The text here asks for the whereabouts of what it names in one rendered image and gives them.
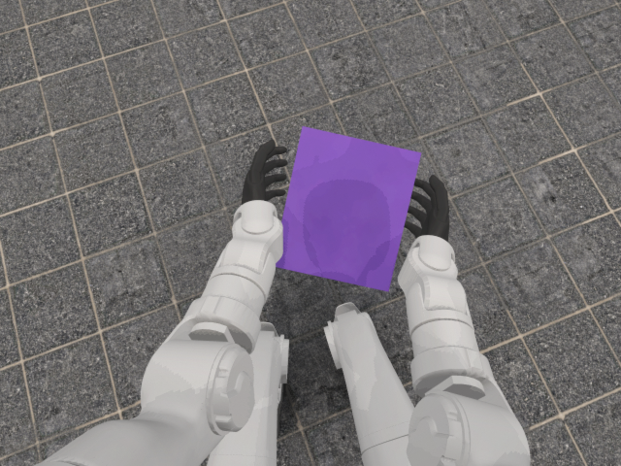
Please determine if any robot right hand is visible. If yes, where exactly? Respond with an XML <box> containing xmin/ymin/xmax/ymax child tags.
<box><xmin>404</xmin><ymin>175</ymin><xmax>449</xmax><ymax>242</ymax></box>

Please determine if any robot left hand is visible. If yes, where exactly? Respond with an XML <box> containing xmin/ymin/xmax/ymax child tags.
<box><xmin>242</xmin><ymin>140</ymin><xmax>288</xmax><ymax>204</ymax></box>

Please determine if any right robot upper arm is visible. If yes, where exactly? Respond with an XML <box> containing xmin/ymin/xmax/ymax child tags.
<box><xmin>407</xmin><ymin>391</ymin><xmax>530</xmax><ymax>466</ymax></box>

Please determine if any carton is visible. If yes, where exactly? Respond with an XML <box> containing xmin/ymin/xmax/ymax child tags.
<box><xmin>276</xmin><ymin>126</ymin><xmax>421</xmax><ymax>292</ymax></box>

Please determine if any left robot upper arm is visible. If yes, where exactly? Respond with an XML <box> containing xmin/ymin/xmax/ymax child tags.
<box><xmin>34</xmin><ymin>339</ymin><xmax>255</xmax><ymax>466</ymax></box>

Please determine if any left robot thigh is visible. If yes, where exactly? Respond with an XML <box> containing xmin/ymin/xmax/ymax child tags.
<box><xmin>207</xmin><ymin>331</ymin><xmax>289</xmax><ymax>466</ymax></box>

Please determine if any robot left forearm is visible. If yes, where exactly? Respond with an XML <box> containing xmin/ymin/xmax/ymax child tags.
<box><xmin>141</xmin><ymin>200</ymin><xmax>283</xmax><ymax>407</ymax></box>

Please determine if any right robot shin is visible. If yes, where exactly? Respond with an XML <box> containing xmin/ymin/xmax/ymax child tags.
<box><xmin>334</xmin><ymin>302</ymin><xmax>376</xmax><ymax>330</ymax></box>

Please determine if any robot right forearm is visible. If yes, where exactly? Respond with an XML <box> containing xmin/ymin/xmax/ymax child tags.
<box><xmin>398</xmin><ymin>235</ymin><xmax>531</xmax><ymax>460</ymax></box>

